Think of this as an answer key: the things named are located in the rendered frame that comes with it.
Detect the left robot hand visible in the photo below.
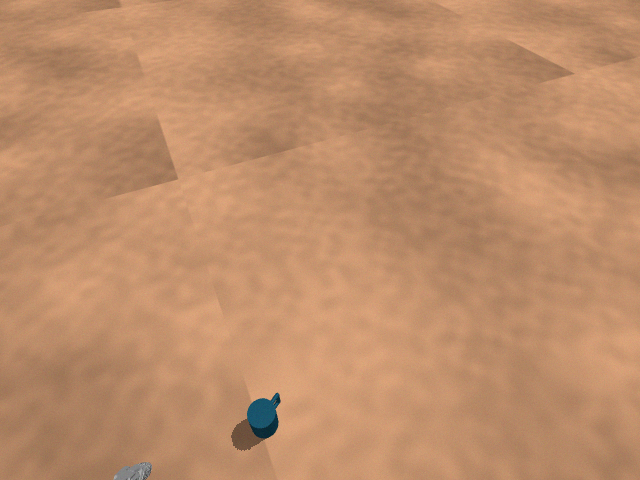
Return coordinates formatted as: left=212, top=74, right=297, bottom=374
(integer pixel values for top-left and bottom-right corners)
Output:
left=113, top=462, right=152, bottom=480

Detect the mug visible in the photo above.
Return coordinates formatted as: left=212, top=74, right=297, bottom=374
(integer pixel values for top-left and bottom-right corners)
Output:
left=247, top=393, right=280, bottom=438

